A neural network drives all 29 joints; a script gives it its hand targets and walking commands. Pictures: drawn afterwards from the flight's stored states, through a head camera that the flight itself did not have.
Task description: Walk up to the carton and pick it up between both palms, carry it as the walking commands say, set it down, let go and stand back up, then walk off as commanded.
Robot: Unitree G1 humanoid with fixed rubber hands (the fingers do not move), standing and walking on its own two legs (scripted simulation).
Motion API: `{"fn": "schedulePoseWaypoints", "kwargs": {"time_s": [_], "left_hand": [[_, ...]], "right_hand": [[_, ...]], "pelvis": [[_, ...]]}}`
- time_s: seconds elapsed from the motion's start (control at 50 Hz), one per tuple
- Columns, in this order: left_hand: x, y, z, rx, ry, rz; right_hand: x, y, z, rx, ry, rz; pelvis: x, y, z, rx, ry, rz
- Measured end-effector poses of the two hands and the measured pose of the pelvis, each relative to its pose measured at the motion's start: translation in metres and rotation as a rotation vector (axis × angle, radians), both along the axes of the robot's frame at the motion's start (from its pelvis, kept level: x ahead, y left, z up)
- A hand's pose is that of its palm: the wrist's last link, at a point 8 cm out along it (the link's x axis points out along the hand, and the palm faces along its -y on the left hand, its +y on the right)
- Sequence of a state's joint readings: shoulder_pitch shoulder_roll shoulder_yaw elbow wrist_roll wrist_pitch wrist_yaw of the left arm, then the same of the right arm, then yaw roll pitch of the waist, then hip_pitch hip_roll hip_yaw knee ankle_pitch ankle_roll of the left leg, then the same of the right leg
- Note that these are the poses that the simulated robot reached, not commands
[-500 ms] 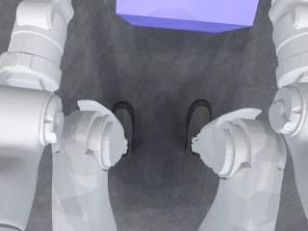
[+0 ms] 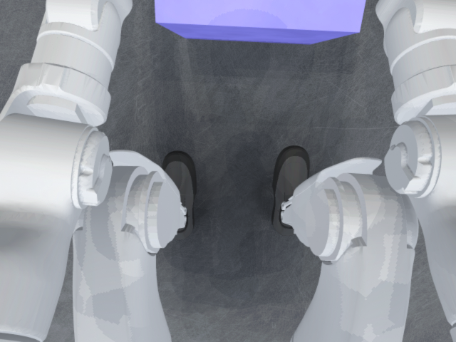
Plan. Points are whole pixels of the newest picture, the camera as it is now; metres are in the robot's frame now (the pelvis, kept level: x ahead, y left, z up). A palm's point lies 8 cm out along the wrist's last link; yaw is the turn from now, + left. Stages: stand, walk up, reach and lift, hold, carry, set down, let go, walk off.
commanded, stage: reach and lift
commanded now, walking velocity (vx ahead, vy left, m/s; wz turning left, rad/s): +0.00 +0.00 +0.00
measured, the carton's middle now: out of the picture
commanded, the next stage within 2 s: none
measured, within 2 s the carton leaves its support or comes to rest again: leaves its support in 0.78 s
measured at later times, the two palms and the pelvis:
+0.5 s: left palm out of the picture +0.56 +0.12 -0.18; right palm out of the picture +0.55 -0.21 -0.20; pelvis +0.00 +0.00 +0.00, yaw +0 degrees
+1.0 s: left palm out of the picture +0.56 +0.11 -0.14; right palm out of the picture +0.55 -0.20 -0.15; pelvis -0.01 +0.00 -0.01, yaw -1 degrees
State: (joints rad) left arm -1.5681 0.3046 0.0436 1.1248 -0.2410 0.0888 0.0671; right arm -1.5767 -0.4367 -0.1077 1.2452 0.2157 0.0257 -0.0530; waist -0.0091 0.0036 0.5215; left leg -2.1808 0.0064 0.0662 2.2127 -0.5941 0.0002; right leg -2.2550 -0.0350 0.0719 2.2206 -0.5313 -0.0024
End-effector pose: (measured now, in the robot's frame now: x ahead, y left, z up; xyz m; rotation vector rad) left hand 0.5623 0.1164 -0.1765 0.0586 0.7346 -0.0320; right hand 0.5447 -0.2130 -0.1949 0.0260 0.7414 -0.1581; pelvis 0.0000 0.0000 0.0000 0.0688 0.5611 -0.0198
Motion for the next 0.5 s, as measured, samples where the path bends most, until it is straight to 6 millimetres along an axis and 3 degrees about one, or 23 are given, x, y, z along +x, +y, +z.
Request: {"fn": "schedulePoseWaypoints", "kwargs": {"time_s": [0.5], "left_hand": [[0.0013,0.0006,-0.0033,-0.036,0.036,-0.002]], "right_hand": [[0.0021,-0.0015,-0.0018,0.041,0.006,0.019]], "pelvis": [[0.0015,-0.0014,-0.0044,0.004,-0.006,-0.008]]}}
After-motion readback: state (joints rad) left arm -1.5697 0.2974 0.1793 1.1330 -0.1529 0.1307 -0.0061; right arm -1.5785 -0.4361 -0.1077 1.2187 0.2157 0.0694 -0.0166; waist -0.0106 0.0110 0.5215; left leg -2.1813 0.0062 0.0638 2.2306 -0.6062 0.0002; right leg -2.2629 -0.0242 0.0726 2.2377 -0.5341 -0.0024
